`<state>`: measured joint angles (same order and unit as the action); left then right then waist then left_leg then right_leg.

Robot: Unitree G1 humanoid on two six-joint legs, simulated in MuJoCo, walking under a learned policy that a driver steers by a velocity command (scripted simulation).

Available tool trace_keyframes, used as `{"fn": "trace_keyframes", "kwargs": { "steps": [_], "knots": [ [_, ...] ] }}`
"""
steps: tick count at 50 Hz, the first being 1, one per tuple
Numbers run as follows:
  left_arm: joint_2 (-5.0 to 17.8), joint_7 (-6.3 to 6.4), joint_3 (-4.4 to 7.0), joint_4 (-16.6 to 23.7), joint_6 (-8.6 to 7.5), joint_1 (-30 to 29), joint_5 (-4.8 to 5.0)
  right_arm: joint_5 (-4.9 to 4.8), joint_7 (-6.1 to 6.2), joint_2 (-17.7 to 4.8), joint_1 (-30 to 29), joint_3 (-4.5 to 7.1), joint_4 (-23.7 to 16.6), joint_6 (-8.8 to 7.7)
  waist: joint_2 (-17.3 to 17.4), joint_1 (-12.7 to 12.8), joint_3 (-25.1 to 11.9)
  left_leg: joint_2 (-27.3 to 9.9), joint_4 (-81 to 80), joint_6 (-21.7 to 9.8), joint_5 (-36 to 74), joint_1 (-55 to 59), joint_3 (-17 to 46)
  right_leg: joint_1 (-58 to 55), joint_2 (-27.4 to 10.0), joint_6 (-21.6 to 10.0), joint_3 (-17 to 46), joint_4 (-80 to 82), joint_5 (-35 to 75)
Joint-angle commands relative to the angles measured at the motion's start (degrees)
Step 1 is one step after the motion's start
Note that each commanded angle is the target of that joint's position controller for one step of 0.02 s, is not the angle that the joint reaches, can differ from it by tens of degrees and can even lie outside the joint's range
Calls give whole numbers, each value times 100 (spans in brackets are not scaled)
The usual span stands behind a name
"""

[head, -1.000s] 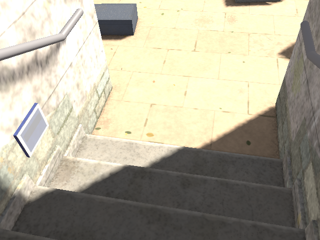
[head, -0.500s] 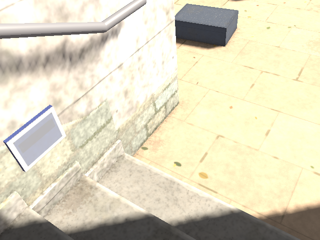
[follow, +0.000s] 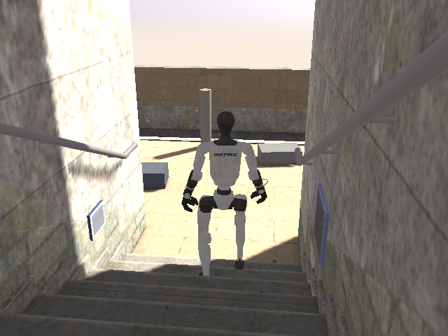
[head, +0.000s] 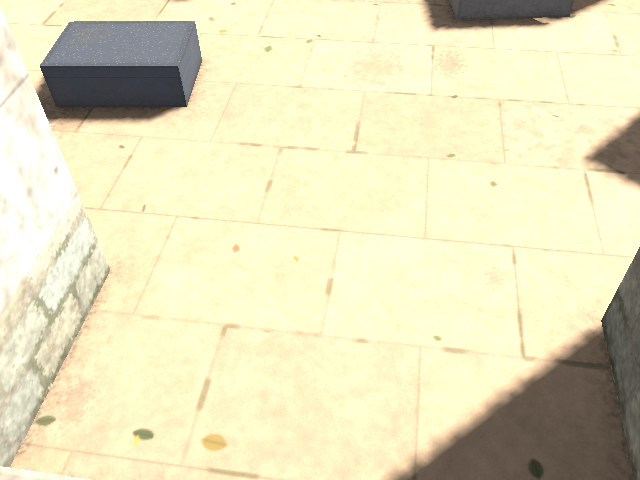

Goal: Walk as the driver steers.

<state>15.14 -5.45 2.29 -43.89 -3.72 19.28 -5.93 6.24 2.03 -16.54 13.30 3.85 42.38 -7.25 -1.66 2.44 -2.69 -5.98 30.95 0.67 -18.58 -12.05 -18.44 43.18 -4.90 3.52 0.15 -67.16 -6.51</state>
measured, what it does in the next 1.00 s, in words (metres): goes down, turning right: right foot, then left foot 0.15 m lower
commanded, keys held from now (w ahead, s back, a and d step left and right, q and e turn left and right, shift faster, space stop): e+shift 0.46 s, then shift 0.14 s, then q+shift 0.40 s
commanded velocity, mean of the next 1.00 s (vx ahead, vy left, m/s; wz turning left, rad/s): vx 0.01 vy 0.00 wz -0.44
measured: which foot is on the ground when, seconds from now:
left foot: down 0.00-0.06, up 0.08-0.50, down 0.52-0.90, up 0.92-1.00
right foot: up 0.00-0.04, down 0.06-0.54, up 0.56-0.82, down 0.84-1.00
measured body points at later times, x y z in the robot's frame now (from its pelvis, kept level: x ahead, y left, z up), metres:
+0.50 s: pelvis +0.16 +0.01 -0.10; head +0.17 +0.02 +0.35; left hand +0.35 +0.20 -0.22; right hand +0.24 -0.29 -0.16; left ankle +0.31 +0.10 -0.83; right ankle +0.05 -0.11 -0.73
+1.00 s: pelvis +0.16 +0.05 -0.10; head +0.19 +0.05 +0.35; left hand +0.42 +0.18 -0.18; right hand +0.16 -0.24 -0.20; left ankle +0.30 +0.13 -0.80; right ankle +0.08 +0.01 -0.73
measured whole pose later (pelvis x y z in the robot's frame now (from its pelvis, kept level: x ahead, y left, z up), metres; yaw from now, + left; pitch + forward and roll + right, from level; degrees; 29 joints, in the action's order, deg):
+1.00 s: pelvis +0.16 +0.05 -0.10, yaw -28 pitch +6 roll -1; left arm 14.1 -0.8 -1.7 -29.3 -2.4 12.7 -5.4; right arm 3.6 0.2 -15.3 13.7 0.7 41.7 -4.4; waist -0.7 2.0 -4.7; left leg 5.7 43.6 4.0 -19.1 -35.3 13.8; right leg 34.3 1.3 -6.2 -7.5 -71.4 -43.7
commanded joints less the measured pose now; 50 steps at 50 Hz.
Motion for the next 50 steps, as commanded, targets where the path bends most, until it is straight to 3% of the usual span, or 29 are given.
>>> {"fn": "trace_keyframes", "kwargs": {
  "steps": [1,3,4,5,6,7,9,12,14,16,20,22,25,26,27,28,30,32,34,35,36,37,40,42,44,46,47,49,50],
  "knots": [
    [46,-86,202,7,-88,1465,48,85,135,-1104,-1422,399,-1011,-156,377,772,-99,-1488,27,-867,3345,-1102,156,-2380,82,-137,-244,-193,39],
    [497,132,496,-224,-260,2342,182,-148,123,-1411,-1890,577,-1172,-208,-348,1204,240,-1041,1925,-253,2703,-1140,0,-3124,434,-235,-650,1859,40],
    [1120,312,630,-587,-501,2961,124,-239,57,-915,-1668,508,-1421,-208,-1726,1006,162,36,3784,226,-1145,-2074,252,-4346,643,-902,356,2995,3380],
    [2392,487,818,92,-555,2009,379,-293,-180,262,-445,137,-1748,-260,-2572,-246,-1295,872,5227,506,-3469,-3215,1197,-5732,-782,-3147,3522,3259,6783],
    [1806,346,703,10,-714,2145,105,-803,-184,-183,-1193,144,-1699,-233,-1013,437,-831,883,5739,636,-3615,-4054,2004,-5738,-965,-3166,3256,3164,7758],
    [1334,270,588,-139,-800,2222,150,-987,-171,-325,-1803,141,-1991,-249,-887,792,-343,770,5687,770,-3511,-4891,2292,-5287,-1051,-2845,3329,3190,6673],
    [582,212,255,-58,-552,1188,543,-632,-115,-658,-1825,150,-1808,-158,-203,385,-250,399,5427,961,-2984,-4876,2757,-3910,-928,-2641,3729,2533,4984],
    [888,275,137,206,-273,11,180,-278,-93,-322,-770,-200,-1537,214,365,-379,-615,504,5216,758,-778,-2911,2539,-1642,-263,-2223,3089,2742,4222],
    [1180,315,106,506,-343,-753,86,-300,-239,-438,-380,-191,-1471,390,331,-843,-530,614,4640,617,273,-1426,2242,-349,302,-1802,2606,3027,3058],
    [630,474,-125,348,-474,-297,157,-115,-160,-661,-773,-157,-1381,401,117,-253,-192,391,3958,636,1130,-2337,2988,-1254,280,-1534,2911,2455,815],
    [434,456,-158,187,-365,752,279,-135,-324,35,-1621,-438,-1444,413,-81,583,-43,481,1138,592,1782,-2536,2780,-2124,661,-1506,3234,1281,-841],
    [737,344,-144,508,-143,235,287,-132,-486,157,-1420,-418,-1141,393,-420,477,135,563,-25,446,2763,-735,2555,-702,867,-1423,3140,1340,-2143],
    [956,204,-220,648,117,48,379,-529,-603,-218,-249,-167,-508,179,-229,60,407,426,-1563,186,4634,1216,2195,232,1265,-970,3022,164,-1942],
    [803,129,-342,776,128,-43,372,-557,-556,-681,603,44,-272,84,92,-347,119,-3,-1312,-374,5232,2453,2128,1124,1293,-645,2986,-600,-1520],
    [121,-3,-515,971,156,949,360,-605,-685,-1418,1052,216,-287,43,1913,166,-1734,-1592,699,-2139,8872,4731,3402,2555,1910,-24,1515,-2948,-3219],
    [422,89,-422,974,328,1324,516,-211,-843,-1364,936,285,-526,155,1578,-146,-2387,-2301,795,-3076,8470,4705,4224,3342,1973,282,876,-4986,-5200],
    [104,260,-453,1248,573,608,215,-102,-659,-1101,331,223,-619,325,621,-123,-806,-2593,-308,-2589,3632,2167,5048,3839,888,568,757,-6368,-3406],
    [-72,378,-592,1384,467,-17,201,-310,-448,-722,-230,-1,-760,295,271,-26,-222,-1649,-1123,-2264,2727,-212,4011,2601,465,521,498,-5728,-2167],
    [-181,52,-663,1142,496,396,248,-468,-469,-262,-1372,-366,-842,213,288,541,-122,-341,-1383,-1305,1331,-2561,2814,117,215,712,5,-4872,-1381],
    [309,488,-212,1216,737,-359,651,-606,-342,-374,-688,-265,-687,437,124,45,-559,-664,-1408,-1376,3312,-2159,2645,-1058,825,-11,-620,-4531,-1749],
    [214,659,-299,1480,835,-630,600,-600,-279,-692,-313,-208,-598,560,434,-26,-385,-577,-1331,-1372,4336,-1769,2637,-982,732,-263,-671,-4026,-2090],
    [238,265,-481,1981,616,-593,253,-297,-308,-1843,-785,131,-731,187,1189,315,317,-124,-1293,-1384,2243,-2310,2604,-277,600,1,-822,-3953,-2464],
    [441,191,-390,1998,656,-606,316,-123,-248,-1432,207,205,-313,-16,1159,-425,-136,-1373,-1600,-2024,1907,-176,4229,303,770,-211,-384,-2248,-3647],
    [388,316,-385,2124,550,-889,496,-368,-259,-1017,498,118,-225,114,1264,-666,-315,-1681,-1878,-2359,1643,504,4772,317,934,-531,-87,-982,-4591],
    [389,413,-289,2020,378,-596,538,-292,-215,-758,294,-30,-254,264,1084,-425,-847,-1396,-1962,-2192,2621,-227,4264,-1452,932,-1241,-189,-58,-3459],
    [785,679,-113,1697,213,784,135,-32,-353,-261,-741,-222,-793,242,-970,817,-441,781,312,-393,404,-4582,2552,-4271,-1365,-3577,4539,2125,553],
    [664,683,-185,1629,170,1286,-134,-173,-307,44,-1660,-402,-1097,118,-165,1391,171,1249,1025,128,-1045,-6106,3864,-4467,-2163,-3869,5872,3048,2228],
    [695,430,-98,1440,31,516,-76,-415,-125,46,-1307,-423,-982,69,-615,898,-86,1057,1918,782,-451,-6132,4148,-4278,-1919,-2961,4244,2842,1955],
    [519,399,-119,1377,-7,-81,97,-159,-46,-263,-996,-343,-853,57,-561,503,-179,1014,2381,862,-160,-5572,3459,-3552,-1588,-2473,3079,2552,1311]
  ]
}}
Velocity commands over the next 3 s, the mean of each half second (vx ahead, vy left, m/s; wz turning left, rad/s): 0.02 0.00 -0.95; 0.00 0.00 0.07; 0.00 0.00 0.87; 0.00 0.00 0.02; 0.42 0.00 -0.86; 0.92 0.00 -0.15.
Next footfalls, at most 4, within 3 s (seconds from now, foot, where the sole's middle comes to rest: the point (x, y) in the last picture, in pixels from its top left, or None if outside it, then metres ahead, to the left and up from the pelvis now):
0.06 right None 0.08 -0.11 -0.76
0.52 left None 0.33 0.10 -0.91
0.84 right None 0.11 -0.01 -0.76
1.44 left None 0.37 0.21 -0.91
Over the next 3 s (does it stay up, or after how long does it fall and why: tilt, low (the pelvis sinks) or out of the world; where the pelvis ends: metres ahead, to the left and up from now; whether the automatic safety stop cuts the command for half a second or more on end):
stays up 0.90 -0.14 -0.30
